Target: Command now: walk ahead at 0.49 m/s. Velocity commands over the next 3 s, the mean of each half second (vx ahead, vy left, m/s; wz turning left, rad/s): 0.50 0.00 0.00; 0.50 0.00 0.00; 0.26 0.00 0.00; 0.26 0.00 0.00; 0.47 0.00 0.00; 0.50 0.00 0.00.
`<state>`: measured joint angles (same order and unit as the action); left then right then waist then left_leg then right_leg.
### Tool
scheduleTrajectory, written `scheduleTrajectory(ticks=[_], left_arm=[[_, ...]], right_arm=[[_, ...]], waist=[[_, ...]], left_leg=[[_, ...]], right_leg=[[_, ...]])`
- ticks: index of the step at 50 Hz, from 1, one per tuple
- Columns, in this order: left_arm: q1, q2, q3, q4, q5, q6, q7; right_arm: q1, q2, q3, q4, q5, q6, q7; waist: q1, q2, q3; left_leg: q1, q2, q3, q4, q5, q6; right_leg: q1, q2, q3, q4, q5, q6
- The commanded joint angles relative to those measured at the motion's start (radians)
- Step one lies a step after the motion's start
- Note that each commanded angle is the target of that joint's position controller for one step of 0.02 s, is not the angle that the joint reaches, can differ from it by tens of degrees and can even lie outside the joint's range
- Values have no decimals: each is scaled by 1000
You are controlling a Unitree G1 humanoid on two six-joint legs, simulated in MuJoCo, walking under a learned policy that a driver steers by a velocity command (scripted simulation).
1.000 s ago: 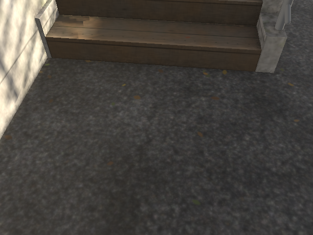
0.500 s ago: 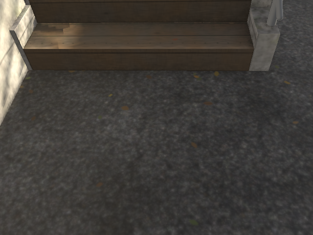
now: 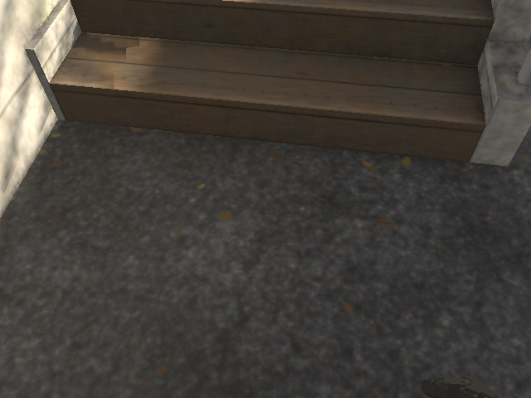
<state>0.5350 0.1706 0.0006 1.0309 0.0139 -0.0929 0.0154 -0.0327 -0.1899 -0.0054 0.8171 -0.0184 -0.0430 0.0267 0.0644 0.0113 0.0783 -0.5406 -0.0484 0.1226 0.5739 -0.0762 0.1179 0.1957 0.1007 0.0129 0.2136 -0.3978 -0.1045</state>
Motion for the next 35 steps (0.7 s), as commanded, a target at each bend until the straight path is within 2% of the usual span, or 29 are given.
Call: scheduleTrajectory(ticks=[1, 2, 3, 4, 5, 6, 8, 10, 13, 15, 18, 23, 25, 26, 27, 28, 29, 30, 31, 32, 33, 34, 35], left_arm=[[-61, 191, 37, -44, 2, -2, 9], [-59, 149, 26, -71, 0, -4, 1], [91, 43, 13, -64, -17, 5, -9], [1, 148, 34, -68, 9, 7, -7], [-92, 159, 41, -101, 8, 2, -14], [-132, 150, 42, -107, 11, 1, -18], [-111, 105, 36, -98, 24, 23, -29], [-121, 76, 33, -101, 25, 39, -39], [-261, 90, 35, -149, 23, 51, -44], [-358, 96, 35, -179, 18, 52, -45], [-469, 83, 27, -209, 8, 51, -47], [-611, 85, 20, -250, 6, 46, -45], [-630, 94, 23, -264, 6, 38, -44], [-608, 100, 26, -261, 6, 33, -42], [-551, 110, 32, -245, 7, 28, -36], [-438, 126, 43, -208, 8, 21, -29], [-263, 153, 58, -148, 16, 11, -18], [-79, 230, 82, -109, 43, 4, -6], [-34, 311, 104, -100, 51, 11, -10], [-93, 248, 97, -100, 7, 22, -22], [-203, 201, 82, -112, -4, 20, -26], [-257, 148, 71, -116, -1, 12, -30], [-269, 120, 62, -107, 1, 5, -28]], right_arm=[[398, -165, -61, 85, -4, -18, -31], [538, -239, -83, 107, -25, -19, -44], [492, -261, -86, 100, -39, -17, -33], [416, -209, -83, 97, 11, -14, -19], [316, -157, -69, 82, 18, -18, -15], [282, -110, -59, 84, 12, -27, -10], [302, -64, -41, 117, 7, -46, -17], [358, -81, -41, 149, 10, -64, -19], [418, -116, -45, 177, 13, -69, -18], [463, -113, -40, 189, 15, -67, -18], [527, -109, -33, 207, 14, -65, -21], [611, -114, -27, 239, -1, -58, -36], [610, -126, -30, 248, -8, -55, -43], [592, -132, -31, 249, -9, -54, -46], [570, -140, -33, 247, -9, -54, -49], [556, -149, -36, 249, -8, -52, -48], [534, -150, -35, 244, -1, -51, -46], [519, -123, -25, 210, 10, -56, -43], [643, -24, -10, 202, 45, -53, -33], [581, -134, -40, 211, 15, -50, -37], [491, -127, -44, 176, 11, -54, -34], [441, -109, -41, 165, 8, -57, -30], [424, -96, -44, 163, -2, -47, -26]], waist=[[-242, -91, -178], [-274, 23, -284], [-144, 186, -330], [-154, 30, -226], [-113, 23, -86], [-88, -25, -19], [-31, -15, -7], [-20, 0, -7], [-37, 16, 27], [-64, 20, 36], [-101, 38, 28], [-145, 57, 33], [-135, 62, 37], [-114, 64, 29], [-81, 71, 3], [-35, 74, -52], [41, 51, -140], [104, -19, -264], [46, -246, -383], [40, -90, -321], [-6, -75, -167], [-28, -33, -95], [-57, -34, -62]], left_leg=[[501, -4, -51, -94, -14, 70], [702, 220, -298, -105, -162, 129], [882, 466, -797, -194, -191, 289], [745, 414, -799, -310, -365, 270], [588, 385, -657, -367, -391, 238], [470, 344, -569, -406, -290, 206], [349, 270, -422, -437, -126, 147], [322, 247, -344, -453, -10, 139], [335, 218, -270, -488, 46, 118], [377, 198, -235, -484, 137, 91], [437, 181, -197, -462, 241, 52], [621, 221, -197, -402, 365, 65], [682, 252, -200, -362, 442, 77], [689, 259, -191, -325, 527, 73], [682, 258, -177, -261, 661, 61], [672, 249, -166, -142, 765, 49], [590, 216, -133, 44, 719, 30], [373, 173, -105, 322, 396, 14], [12, -20, -48, 702, -379, -32], [-77, 12, -179, 774, -404, -14], [-109, 59, -181, 742, -306, -11], [-81, 90, -175, 691, -246, -15], [-41, 113, -172, 643, -222, -22]], right_leg=[[-194, -255, 29, 516, 1178, 3], [-370, -181, -16, 836, 753, -5], [-741, 0, -14, 1188, -146, 21], [-818, -56, 66, 1188, -44, -9], [-832, -102, 57, 1131, 55, -13], [-794, -130, 51, 1076, 94, -10], [-695, -168, 47, 990, 119, 13], [-688, -181, 22, 938, 138, 34], [-795, -213, -15, 829, 252, 60], [-846, -217, -38, 730, 332, 73], [-839, -195, -69, 580, 419, 81], [-860, -152, -92, 426, 394, 63], [-847, -139, -90, 384, 327, 40], [-798, -124, -95, 357, 285, 22], [-703, -95, -105, 330, 241, 3], [-568, -62, -114, 296, 225, -19], [-344, -62, -106, 238, 275, -49], [-68, -259, 102, 239, 200, -104], [176, -543, 592, 153, 172, -257], [96, -497, 637, 84, 131, -240], [-52, -462, 469, 54, 159, -207], [-173, -418, 369, 15, 264, -179], [-251, -374, 290, -6, 322, -146]])
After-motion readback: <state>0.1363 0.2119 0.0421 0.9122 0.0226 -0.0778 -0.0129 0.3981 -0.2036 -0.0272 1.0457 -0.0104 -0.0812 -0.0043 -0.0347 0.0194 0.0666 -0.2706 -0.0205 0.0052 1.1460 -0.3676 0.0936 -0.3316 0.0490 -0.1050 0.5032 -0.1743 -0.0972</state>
